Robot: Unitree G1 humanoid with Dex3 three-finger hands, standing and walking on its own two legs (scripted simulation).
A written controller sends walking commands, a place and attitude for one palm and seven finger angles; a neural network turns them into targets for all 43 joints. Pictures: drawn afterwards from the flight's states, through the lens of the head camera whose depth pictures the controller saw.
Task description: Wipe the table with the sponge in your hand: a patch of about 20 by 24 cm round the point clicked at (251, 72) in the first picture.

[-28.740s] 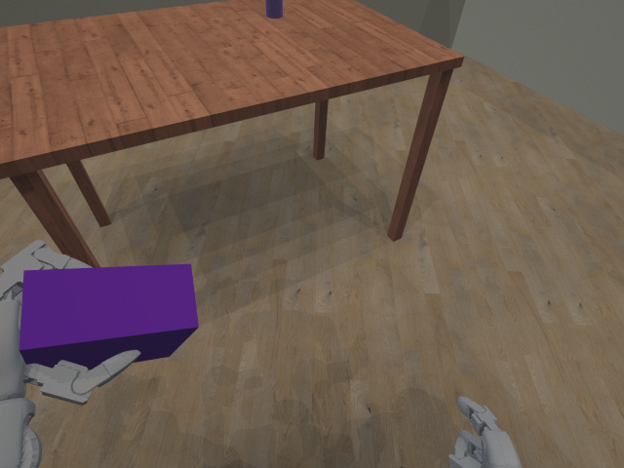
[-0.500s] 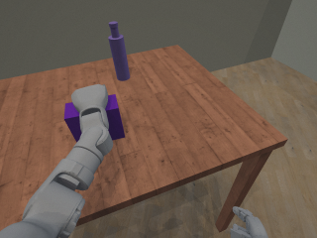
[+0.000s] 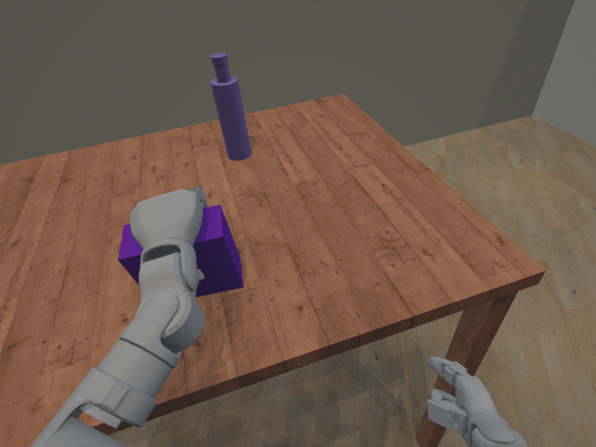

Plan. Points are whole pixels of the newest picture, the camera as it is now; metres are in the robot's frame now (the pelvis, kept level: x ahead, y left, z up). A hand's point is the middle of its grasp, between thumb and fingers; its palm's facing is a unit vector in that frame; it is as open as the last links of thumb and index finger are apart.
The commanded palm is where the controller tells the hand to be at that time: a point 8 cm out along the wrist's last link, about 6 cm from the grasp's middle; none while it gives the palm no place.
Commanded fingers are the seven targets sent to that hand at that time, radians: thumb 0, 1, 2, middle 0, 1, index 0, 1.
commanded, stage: wipe back along the third lane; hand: left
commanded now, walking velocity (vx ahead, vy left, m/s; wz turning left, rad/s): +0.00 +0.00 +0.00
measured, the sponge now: (192, 266) +0.34 +0.21 +0.08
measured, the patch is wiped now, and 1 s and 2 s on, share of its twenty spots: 1.00 1.00 1.00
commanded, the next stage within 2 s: slide back across to the middle lane in 0.68 s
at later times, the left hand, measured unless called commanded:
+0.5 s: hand (192, 264) +0.30 +0.18 +0.14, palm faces +0.18 -0.08 -0.98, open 10.0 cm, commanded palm +0.25 +0.16 +0.15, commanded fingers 0.00 0.10 1.30 -1.20 -1.60 -1.20 -1.60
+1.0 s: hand (181, 274) +0.28 +0.18 +0.15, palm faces +0.26 -0.22 -0.94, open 10.0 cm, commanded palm +0.22 +0.18 +0.17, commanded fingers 0.00 0.10 1.30 -1.20 -1.60 -1.20 -1.60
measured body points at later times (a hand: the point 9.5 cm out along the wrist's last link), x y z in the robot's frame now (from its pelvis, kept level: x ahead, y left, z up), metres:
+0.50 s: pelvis -0.02 -0.01 +0.00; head -0.07 -0.06 +0.44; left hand +0.29 +0.18 +0.19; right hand +0.22 -0.22 -0.08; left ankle +0.00 +0.13 -0.73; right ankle -0.04 -0.11 -0.73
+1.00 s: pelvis -0.01 -0.01 +0.00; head -0.07 -0.05 +0.44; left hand +0.26 +0.19 +0.20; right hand +0.23 -0.21 -0.06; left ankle +0.00 +0.13 -0.73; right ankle -0.04 -0.11 -0.73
